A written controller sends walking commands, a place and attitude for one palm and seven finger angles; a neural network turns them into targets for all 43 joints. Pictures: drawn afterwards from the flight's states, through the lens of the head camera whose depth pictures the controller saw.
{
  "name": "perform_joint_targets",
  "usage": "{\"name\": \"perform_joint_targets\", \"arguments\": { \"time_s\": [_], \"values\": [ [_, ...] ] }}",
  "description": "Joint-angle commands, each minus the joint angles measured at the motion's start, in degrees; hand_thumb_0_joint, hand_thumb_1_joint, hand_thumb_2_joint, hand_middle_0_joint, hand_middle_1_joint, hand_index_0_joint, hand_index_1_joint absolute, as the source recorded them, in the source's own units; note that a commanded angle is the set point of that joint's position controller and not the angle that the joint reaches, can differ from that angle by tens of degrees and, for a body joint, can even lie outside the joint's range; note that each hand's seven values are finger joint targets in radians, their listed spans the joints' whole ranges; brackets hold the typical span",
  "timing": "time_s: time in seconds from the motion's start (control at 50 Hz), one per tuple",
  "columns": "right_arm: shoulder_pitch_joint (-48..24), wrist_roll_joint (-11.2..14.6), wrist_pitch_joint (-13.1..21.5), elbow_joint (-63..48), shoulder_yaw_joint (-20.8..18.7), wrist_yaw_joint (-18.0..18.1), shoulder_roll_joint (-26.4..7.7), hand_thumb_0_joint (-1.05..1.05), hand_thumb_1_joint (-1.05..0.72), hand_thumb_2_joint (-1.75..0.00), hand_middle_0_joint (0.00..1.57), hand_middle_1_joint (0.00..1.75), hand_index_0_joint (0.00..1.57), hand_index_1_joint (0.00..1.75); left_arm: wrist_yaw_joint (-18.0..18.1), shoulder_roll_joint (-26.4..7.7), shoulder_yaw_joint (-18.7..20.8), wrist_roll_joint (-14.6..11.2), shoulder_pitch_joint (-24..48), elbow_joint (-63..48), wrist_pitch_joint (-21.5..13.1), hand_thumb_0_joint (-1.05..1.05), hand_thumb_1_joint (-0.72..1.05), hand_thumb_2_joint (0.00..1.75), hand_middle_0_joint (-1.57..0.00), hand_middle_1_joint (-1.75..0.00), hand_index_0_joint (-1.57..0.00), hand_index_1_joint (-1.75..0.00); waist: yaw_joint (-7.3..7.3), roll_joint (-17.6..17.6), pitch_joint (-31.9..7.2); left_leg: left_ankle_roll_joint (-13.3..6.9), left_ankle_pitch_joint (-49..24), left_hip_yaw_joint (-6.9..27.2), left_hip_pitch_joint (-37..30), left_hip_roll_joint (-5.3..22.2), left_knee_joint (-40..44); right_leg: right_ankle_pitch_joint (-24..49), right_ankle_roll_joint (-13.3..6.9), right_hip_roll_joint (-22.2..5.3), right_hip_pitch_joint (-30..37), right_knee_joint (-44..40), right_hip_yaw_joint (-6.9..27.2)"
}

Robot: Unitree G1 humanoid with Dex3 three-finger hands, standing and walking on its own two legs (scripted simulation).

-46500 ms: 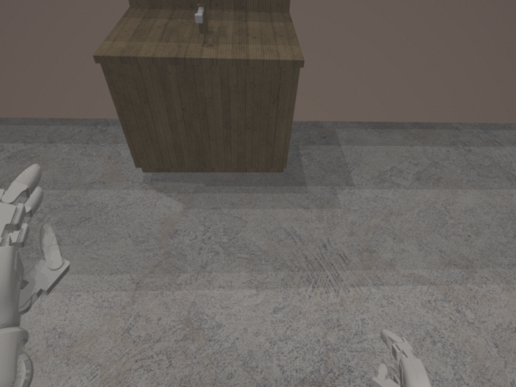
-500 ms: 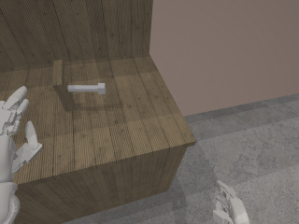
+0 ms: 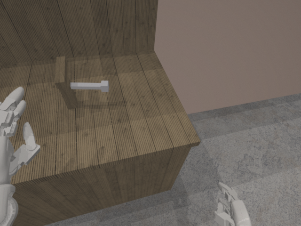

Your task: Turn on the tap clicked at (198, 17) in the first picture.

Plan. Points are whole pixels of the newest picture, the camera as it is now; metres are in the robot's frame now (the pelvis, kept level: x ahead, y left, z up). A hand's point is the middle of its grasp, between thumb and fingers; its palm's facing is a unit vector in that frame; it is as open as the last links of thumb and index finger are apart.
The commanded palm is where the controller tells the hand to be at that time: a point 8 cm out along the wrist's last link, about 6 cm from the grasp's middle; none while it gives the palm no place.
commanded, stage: look again from close up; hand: left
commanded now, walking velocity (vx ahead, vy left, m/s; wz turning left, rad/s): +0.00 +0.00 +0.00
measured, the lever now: (104, 86) +0.53 +0.21 +0.03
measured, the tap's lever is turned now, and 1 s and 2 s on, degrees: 77 77 77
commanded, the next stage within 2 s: turn the palm inward beside the body in 0.10 s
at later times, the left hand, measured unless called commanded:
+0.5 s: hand (47, 163) +0.20 +0.23 +0.12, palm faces +0.35 -0.85 -0.38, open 7.4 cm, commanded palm +0.15 +0.27 +0.16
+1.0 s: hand (57, 160) +0.20 +0.21 +0.14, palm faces +0.48 -0.82 -0.30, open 7.4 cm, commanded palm +0.15 +0.25 +0.15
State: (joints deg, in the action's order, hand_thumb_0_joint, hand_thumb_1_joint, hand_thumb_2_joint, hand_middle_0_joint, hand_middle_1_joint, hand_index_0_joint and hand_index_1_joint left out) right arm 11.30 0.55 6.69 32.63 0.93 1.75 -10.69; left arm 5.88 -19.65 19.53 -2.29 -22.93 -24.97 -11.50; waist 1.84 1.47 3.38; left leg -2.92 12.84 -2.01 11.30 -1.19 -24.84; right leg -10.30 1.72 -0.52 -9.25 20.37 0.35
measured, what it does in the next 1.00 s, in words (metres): shifts its weight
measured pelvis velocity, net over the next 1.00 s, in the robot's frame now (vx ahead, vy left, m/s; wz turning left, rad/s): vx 0.02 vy -0.07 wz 0.06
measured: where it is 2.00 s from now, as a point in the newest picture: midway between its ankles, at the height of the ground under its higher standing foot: outside the picture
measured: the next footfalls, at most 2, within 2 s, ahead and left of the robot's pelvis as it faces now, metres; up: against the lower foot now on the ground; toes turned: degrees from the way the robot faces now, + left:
none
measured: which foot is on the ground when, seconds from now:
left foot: down 0.00-1.00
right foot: down 0.00-1.00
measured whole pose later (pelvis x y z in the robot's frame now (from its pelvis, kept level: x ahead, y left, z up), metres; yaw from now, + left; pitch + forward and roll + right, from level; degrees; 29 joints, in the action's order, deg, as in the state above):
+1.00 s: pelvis +0.02 -0.07 -0.02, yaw +4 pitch +3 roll +1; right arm 11.6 1.2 11.8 39.6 -0.8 3.5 -13.9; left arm 2.6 -19.2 22.1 -11.0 -24.3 -20.7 -6.9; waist 3.5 -2.1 -3.2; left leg 2.0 19.7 2.8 20.7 0.8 -37.9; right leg -21.5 -3.6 2.3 -19.8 38.7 -3.2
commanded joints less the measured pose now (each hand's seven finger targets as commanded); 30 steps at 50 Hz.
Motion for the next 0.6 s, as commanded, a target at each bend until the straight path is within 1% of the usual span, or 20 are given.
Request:
{"name": "perform_joint_targets", "arguments": {
  "time_s": [0.0, 0.08, 0.16, 0.18, 0.2, 0.22, 0.24, 0.26, 0.28, 0.3, 0.32, 0.36, 0.38, 0.4, 0.42, 0.46, 0.48, 0.5, 0.54, 0.58],
  "values": [
    [-4.89, -0.02, 2.86, -8.72, -3.01, 0.42, -7.52, 0.00, -0.90, -0.90, 0.20, 0.30, 0.20, 0.30, 0.89, -9.75, 6.27, -0.45, 2.89, -14.51, -4.53, 0.00, 0.90, 0.90, -0.20, -0.30, -0.20, -0.30, -0.19, -5.75, -10.05, 2.51, -8.71, 4.33, 0.01, 4.41, 5.47, 10.26, -2.09, -0.94, 5.82, -0.08, 0.42],
    [-5.03, 0.34, 2.77, -8.67, -3.32, 0.42, -7.58, 0.00, -0.90, -0.90, 0.20, 0.30, 0.20, 0.30, 0.97, -10.40, 7.15, -0.49, 1.55, -13.48, -4.20, 0.00, 0.90, 0.90, -0.20, -0.30, -0.20, -0.30, -0.24, -6.16, -9.42, 2.80, -8.58, 4.02, -0.20, 4.63, 5.52, 9.83, -2.05, -0.94, 4.98, -0.25, 0.58],
    [-4.35, 0.32, 2.33, -8.57, -3.35, 0.44, -7.70, 0.00, -0.90, -0.90, 0.20, 0.30, 0.20, 0.30, 0.81, -9.11, 5.90, -0.58, 1.92, -11.25, -3.90, 0.00, 0.90, 0.90, -0.20, -0.30, -0.20, -0.30, -0.35, -3.78, -8.27, 2.57, -5.65, 4.49, 0.91, 4.92, 6.27, 8.12, -1.93, -1.06, 4.74, -0.87, 0.83],
    [6.28, 4.25, 0.82, -17.34, 10.10, 4.96, -11.68, 0.00, -0.90, -0.90, 0.20, 0.30, 0.20, 0.30, 1.92, -54.64, 17.15, 1.13, 55.98, -33.07, -12.09, 0.00, 0.90, 0.90, -0.20, -0.30, -0.20, -0.30, -4.04, -20.87, -2.96, 0.46, 5.10, 7.85, 16.07, 4.35, 5.87, -4.24, 1.44, 2.91, 8.81, 7.16, 0.62],
    [-3.55, -2.77, 3.05, -5.27, -3.36, 3.32, -8.22, 0.00, -0.90, -0.90, 0.20, 0.30, 0.20, 0.30, -1.20, -23.43, 17.10, 6.38, 34.63, 4.01, -0.52, 0.00, 0.90, 0.90, -0.20, -0.30, -0.20, -0.30, 2.33, -10.81, -12.78, 4.42, -13.68, 5.34, -3.04, 3.28, 3.39, 1.29, -4.42, 2.93, 0.58, 8.11, -2.96],
    [-2.92, -2.49, 4.64, -5.25, -2.77, -0.50, -9.81, 0.00, -0.90, -0.90, 0.20, 0.30, 0.20, 0.30, -2.62, -13.76, 5.46, 1.48, 24.99, 4.37, 1.03, 0.00, 0.90, 0.90, -0.20, -0.30, -0.20, -0.30, -1.65, -5.09, -8.21, 7.36, -28.86, 6.16, -4.12, 2.67, 2.34, 4.94, -4.13, 3.78, -4.97, 5.80, -7.05],
    [0.91, -2.02, 3.71, -3.49, -5.15, -0.80, -13.69, 0.00, -0.90, -0.90, 0.20, 0.30, 0.20, 0.30, -3.14, -16.77, 11.99, -0.08, 17.96, 0.28, 2.54, 0.00, 0.90, 0.90, -0.20, -0.30, -0.20, -0.30, 0.09, -5.18, -19.70, 7.25, -37.30, 5.77, -13.80, 4.85, -0.95, 7.98, -3.22, 4.12, -6.07, 8.20, -5.46],
    [-2.37, -1.26, 4.04, -4.95, -4.26, -0.52, -11.81, 0.00, -0.90, -0.90, 0.20, 0.30, 0.20, 0.30, -5.71, -9.02, 6.36, -4.55, 16.89, -1.67, 5.42, 0.00, 0.90, 0.90, -0.20, -0.30, -0.20, -0.30, 2.29, -5.41, -22.37, 6.99, -38.85, 5.72, -15.95, 3.77, -1.70, 6.54, -3.09, 2.99, -6.18, 8.21, -4.80],
    [-3.68, -0.03, 4.36, -4.42, -3.81, -0.86, -11.47, 0.00, -0.90, -0.90, 0.20, 0.30, 0.20, 0.30, -7.09, -7.34, 7.47, -8.06, 10.88, 1.18, 8.57, 0.00, 0.90, 0.90, -0.20, -0.30, -0.20, -0.30, 2.51, -6.73, -22.43, 7.18, -38.31, 4.82, -17.45, 3.76, -1.42, 5.83, -3.19, 3.54, -5.95, 7.81, -5.01],
    [-5.05, 0.03, 4.66, -4.10, -3.60, -1.23, -12.10, 0.00, -0.90, -0.90, 0.20, 0.30, 0.20, 0.30, -8.56, -7.14, 5.65, -8.89, 9.11, -1.48, 10.50, 0.00, 0.90, 0.90, -0.20, -0.30, -0.20, -0.30, 4.02, -6.60, -19.81, 6.61, -33.60, 4.20, -13.90, 3.25, -1.56, 7.28, -3.18, 2.28, -5.12, 7.22, -5.64],
    [-6.15, 0.55, 4.57, -4.24, -3.17, -1.45, -12.08, 0.00, -0.90, -0.90, 0.20, 0.30, 0.20, 0.30, -9.28, -7.67, 4.79, -8.47, 8.08, -2.42, 12.11, 0.00, 0.90, 0.90, -0.20, -0.30, -0.20, -0.30, 3.91, -6.80, -16.52, 5.60, -26.74, 3.42, -10.28, 2.51, -1.46, 8.61, -3.28, 2.10, -4.92, 6.94, -6.18],
    [-7.92, 0.55, 4.26, -5.19, -2.53, -1.54, -11.90, 0.00, -0.90, -0.90, 0.20, 0.30, 0.20, 0.30, -8.40, -10.28, 4.36, -4.75, 8.39, -3.16, 12.97, 0.00, 0.90, 0.90, -0.20, -0.30, -0.20, -0.30, 2.60, -5.00, -9.68, 3.88, -14.30, 3.18, -2.53, 1.54, 0.06, 6.32, -3.42, 2.15, -5.62, 7.40, -6.54],
    [-8.89, 0.92, 4.00, -5.66, -2.00, -1.64, -11.52, 0.00, -0.90, -0.90, 0.20, 0.30, 0.20, 0.30, -6.76, -13.68, 7.31, -3.03, 7.32, -3.96, 12.25, 0.00, 0.90, 0.90, -0.20, -0.30, -0.20, -0.30, 2.57, -4.34, -7.20, 3.36, -9.74, 3.09, -0.03, 1.40, 0.71, 3.89, -3.62, 2.81, -5.97, 7.47, -6.31],
    [-9.36, -0.01, 4.02, -6.33, -2.24, -1.47, -11.41, 0.00, -0.90, -0.90, 0.20, 0.30, 0.20, 0.30, -5.51, -13.78, 7.12, -1.68, 8.80, -5.98, 10.32, 0.00, 0.90, 0.90, -0.20, -0.30, -0.20, -0.30, 1.64, -3.01, -7.33, 2.90, -6.65, 3.48, 1.55, 1.14, 0.55, 1.83, -3.57, 2.46, -6.56, 7.77, -6.12],
    [-9.79, -0.51, 4.10, -6.20, -2.27, -1.14, -10.73, 0.00, -0.90, -0.90, 0.20, 0.30, 0.20, 0.30, -3.95, -13.52, 7.85, -1.28, 8.59, -6.83, 7.94, 0.00, 0.90, 0.90, -0.20, -0.30, -0.20, -0.30, 1.13, -1.29, -6.82, 2.49, -3.19, 3.71, 2.53, 1.05, -0.11, -0.94, -3.27, 2.65, -7.91, 8.28, -5.93],
    [-10.04, -1.20, 4.74, -5.31, -2.53, -0.55, -9.97, 0.00, -0.90, -0.90, 0.20, 0.30, 0.20, 0.30, -1.21, -15.26, 10.93, -2.15, 12.19, -10.51, 1.73, 0.00, 0.90, 0.90, -0.20, -0.30, -0.20, -0.30, 1.08, -0.35, -9.84, 1.97, 0.58, 3.69, 3.05, 0.67, -1.92, -4.86, -2.85, 2.72, -9.13, 8.65, -4.84],
    [-10.07, -1.12, 5.12, -4.61, -2.32, -0.24, -9.50, 0.00, -0.90, -0.90, 0.20, 0.30, 0.20, 0.30, 0.15, -19.49, 14.86, -3.02, 14.76, -14.05, -1.22, 0.00, 0.90, 0.90, -0.20, -0.30, -0.20, -0.30, 1.68, -2.94, -11.13, 2.10, 2.80, 3.47, 2.93, 0.54, -2.14, -6.74, -2.75, 2.89, -9.12, 8.44, -4.21],
    [-9.29, -1.53, 5.54, -4.05, -2.50, -0.09, -8.61, 0.00, -0.90, -0.90, 0.20, 0.30, 0.20, 0.30, 0.89, -17.42, 12.89, -2.89, 16.63, -12.98, -3.42, 0.00, 0.90, 0.90, -0.20, -0.30, -0.20, -0.30, 1.50, -4.55, -13.39, 2.05, 4.91, 3.31, 2.92, 0.00, -2.99, -9.08, -2.74, 2.51, -9.12, 8.58, -3.69],
    [-8.83, -1.16, 6.32, -1.58, -2.38, 0.13, -8.38, 0.00, -0.90, -0.90, 0.20, 0.30, 0.20, 0.30, 1.98, -14.54, 10.85, -3.28, 18.86, -7.67, -6.14, 0.00, 0.90, 0.90, -0.20, -0.30, -0.20, -0.30, -0.04, -6.71, -9.61, 1.91, 11.10, 3.20, 5.09, -0.22, -4.82, -13.33, -2.43, 1.97, -12.35, 8.02, -2.73],
    [-8.51, -0.66, 6.44, -0.20, -2.24, 0.62, -9.14, 0.00, -0.90, -0.90, 0.20, 0.30, 0.20, 0.30, 1.65, -15.96, 10.59, -3.07, 21.52, -2.89, -5.51, 0.00, 0.90, 0.90, -0.20, -0.30, -0.20, -0.30, -0.78, -9.44, -7.47, 1.67, 13.65, 2.75, 6.48, -0.72, -6.58, -16.46, -2.39, 1.09, -13.81, 6.54, -1.46]
  ]
}}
